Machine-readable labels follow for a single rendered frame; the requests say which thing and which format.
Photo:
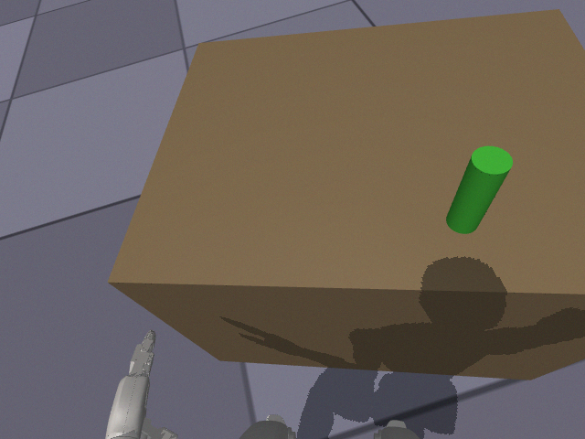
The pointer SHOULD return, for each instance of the can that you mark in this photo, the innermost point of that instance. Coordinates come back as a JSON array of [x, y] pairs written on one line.
[[484, 175]]

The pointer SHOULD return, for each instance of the left robot hand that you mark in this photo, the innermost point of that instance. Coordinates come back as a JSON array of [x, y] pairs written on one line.
[[128, 412]]

